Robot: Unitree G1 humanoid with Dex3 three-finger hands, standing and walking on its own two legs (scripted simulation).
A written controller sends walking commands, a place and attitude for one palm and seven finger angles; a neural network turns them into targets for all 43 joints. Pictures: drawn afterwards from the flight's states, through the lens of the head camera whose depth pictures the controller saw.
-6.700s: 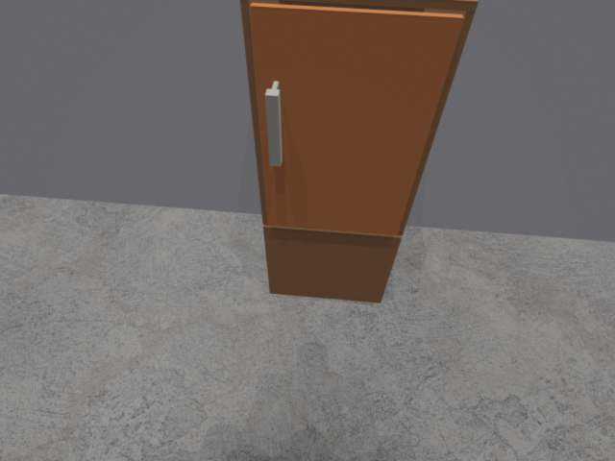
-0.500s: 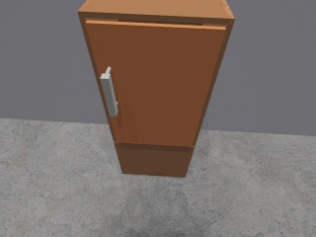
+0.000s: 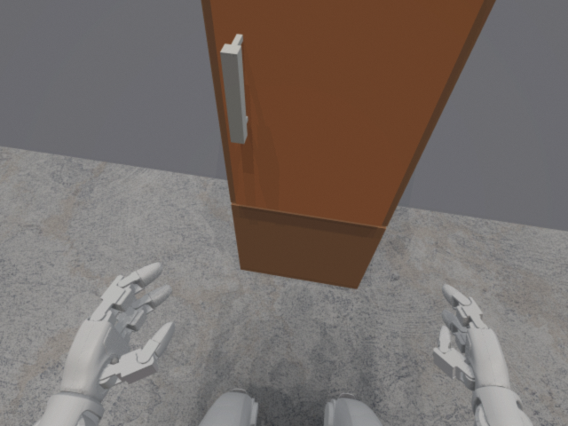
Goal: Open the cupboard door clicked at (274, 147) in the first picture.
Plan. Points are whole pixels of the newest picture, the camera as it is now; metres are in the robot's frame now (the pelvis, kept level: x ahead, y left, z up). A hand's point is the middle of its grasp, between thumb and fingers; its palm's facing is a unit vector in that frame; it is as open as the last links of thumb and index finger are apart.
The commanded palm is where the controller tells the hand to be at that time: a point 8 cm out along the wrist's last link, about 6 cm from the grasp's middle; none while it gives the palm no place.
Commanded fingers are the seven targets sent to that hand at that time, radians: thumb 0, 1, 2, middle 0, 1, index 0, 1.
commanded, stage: raise the hand with hooked fingers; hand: left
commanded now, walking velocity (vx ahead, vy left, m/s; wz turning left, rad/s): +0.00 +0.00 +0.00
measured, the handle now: (238, 91) +0.62 +0.16 +0.11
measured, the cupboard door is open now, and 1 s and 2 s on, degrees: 0 0 0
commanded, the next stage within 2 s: move the hooked fingers beside the handle in 1.64 s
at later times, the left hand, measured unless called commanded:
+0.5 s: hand (113, 287) +0.25 +0.24 +0.08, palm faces -0.05 -1.00 -0.07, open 11.9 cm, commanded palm +0.23 +0.29 +0.09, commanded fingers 0.00 -0.24 0.41 -0.28 -1.03 -0.28 -1.03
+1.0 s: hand (75, 236) +0.29 +0.29 +0.12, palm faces -0.02 -1.00 -0.05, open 13.9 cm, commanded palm +0.27 +0.33 +0.13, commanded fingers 0.00 -0.50 0.30 -0.30 -1.20 -0.30 -1.20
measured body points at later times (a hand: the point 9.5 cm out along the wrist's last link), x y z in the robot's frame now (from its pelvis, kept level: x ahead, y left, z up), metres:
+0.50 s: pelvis +0.01 +0.02 +0.03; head +0.06 +0.03 +0.47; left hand +0.25 +0.29 +0.09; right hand +0.15 -0.23 -0.05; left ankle +0.01 +0.12 -0.65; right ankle +0.05 -0.10 -0.65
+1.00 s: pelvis +0.02 +0.02 +0.05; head +0.06 +0.03 +0.49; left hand +0.29 +0.34 +0.13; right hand +0.20 -0.21 -0.02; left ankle +0.01 +0.12 -0.65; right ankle +0.05 -0.10 -0.65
